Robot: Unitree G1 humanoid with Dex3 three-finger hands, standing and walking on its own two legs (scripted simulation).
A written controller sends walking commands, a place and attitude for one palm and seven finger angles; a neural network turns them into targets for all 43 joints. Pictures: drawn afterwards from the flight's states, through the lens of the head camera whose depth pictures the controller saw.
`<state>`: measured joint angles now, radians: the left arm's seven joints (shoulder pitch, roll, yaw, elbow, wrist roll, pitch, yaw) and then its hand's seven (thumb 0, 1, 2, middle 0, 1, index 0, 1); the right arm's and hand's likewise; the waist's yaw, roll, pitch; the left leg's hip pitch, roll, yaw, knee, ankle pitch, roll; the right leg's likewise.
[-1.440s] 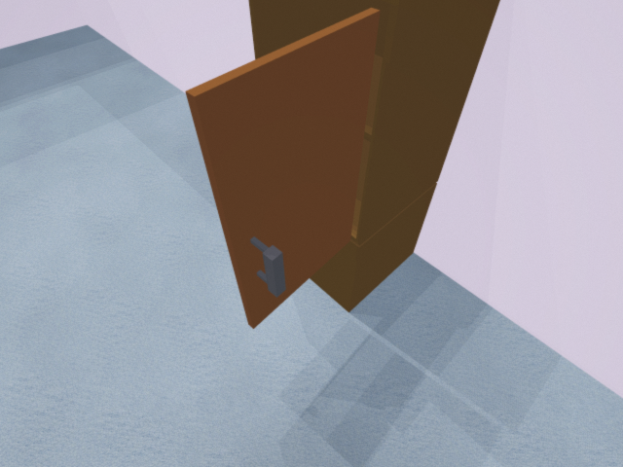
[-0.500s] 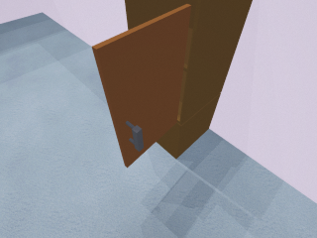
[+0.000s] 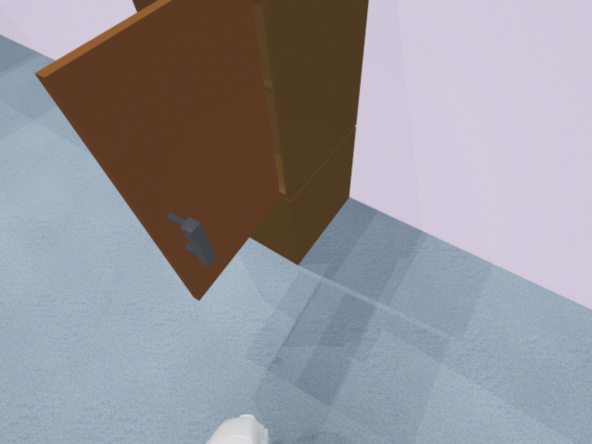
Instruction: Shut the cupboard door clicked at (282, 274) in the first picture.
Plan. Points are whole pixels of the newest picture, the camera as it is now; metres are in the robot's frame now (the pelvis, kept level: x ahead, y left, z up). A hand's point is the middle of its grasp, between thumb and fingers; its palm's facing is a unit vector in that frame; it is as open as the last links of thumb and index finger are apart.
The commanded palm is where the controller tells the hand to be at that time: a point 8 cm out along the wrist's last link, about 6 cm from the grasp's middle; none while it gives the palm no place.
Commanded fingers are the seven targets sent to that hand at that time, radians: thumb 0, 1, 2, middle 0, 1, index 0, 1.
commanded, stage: walk to a spot facing it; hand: left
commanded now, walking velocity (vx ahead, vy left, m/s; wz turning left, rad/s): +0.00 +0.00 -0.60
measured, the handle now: (191, 238) +0.45 +0.25 -0.09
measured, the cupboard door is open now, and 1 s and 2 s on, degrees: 93 93 93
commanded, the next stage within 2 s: none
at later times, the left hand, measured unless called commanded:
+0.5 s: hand out of the picture +0.09 +0.21 -0.16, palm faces -0.16 -0.95 -0.25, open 7.3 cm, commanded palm none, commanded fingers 0.00 0.90 0.90 -0.20 -0.30 -0.20 -0.30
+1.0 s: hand (268, 347) +0.27 +0.09 -0.14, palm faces -0.60 -0.75 -0.29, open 7.3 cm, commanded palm none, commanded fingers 0.00 0.90 0.90 -0.20 -0.30 -0.20 -0.30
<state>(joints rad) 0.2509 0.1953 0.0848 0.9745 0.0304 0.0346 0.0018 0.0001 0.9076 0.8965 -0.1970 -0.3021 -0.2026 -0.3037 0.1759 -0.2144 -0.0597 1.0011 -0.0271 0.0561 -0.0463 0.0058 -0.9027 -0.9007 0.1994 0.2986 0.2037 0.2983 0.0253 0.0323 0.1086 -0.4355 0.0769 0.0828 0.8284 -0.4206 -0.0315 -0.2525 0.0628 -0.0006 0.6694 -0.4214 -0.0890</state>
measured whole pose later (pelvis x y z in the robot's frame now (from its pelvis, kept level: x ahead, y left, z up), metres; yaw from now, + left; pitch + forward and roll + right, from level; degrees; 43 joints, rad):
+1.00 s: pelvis +0.03 +0.00 +0.00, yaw -35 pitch +0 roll -1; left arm 0.07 0.26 0.06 0.85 0.02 0.03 -0.01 0.00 0.91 0.90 -0.20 -0.30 -0.20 -0.30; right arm 0.25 -0.30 -0.05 0.93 -0.02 0.07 -0.04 0.01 -0.90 -0.90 0.20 0.30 0.20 0.30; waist -0.05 0.03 0.16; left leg -0.43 0.11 0.05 1.04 -0.53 -0.07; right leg -0.32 0.00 0.00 0.64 -0.32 0.00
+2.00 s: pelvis +0.16 -0.28 +0.02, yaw -63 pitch +0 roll +0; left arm 0.34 0.18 0.05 1.07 0.02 -0.06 -0.01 0.00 0.92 0.90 -0.20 -0.30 -0.20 -0.30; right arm 0.06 -0.19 -0.05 0.93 -0.03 -0.01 0.02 0.01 -0.91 -0.90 0.19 0.30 0.20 0.30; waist 0.05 -0.01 0.06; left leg -0.50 0.09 0.07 0.71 -0.23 -0.04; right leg -0.04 0.07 -0.05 0.35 -0.32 -0.09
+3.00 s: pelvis +0.28 -0.64 +0.01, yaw -59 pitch +2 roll -1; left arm 0.11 0.20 0.07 0.96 0.01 0.03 0.01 0.00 0.91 0.90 -0.20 -0.30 -0.20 -0.30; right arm 0.18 -0.20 -0.04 0.96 -0.03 0.01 -0.01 0.01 -0.91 -0.90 0.20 0.30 0.20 0.30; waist -0.01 0.00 0.08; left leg -0.39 0.01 0.04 0.54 -0.19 0.03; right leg -0.47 -0.06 -0.03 1.02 -0.45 0.07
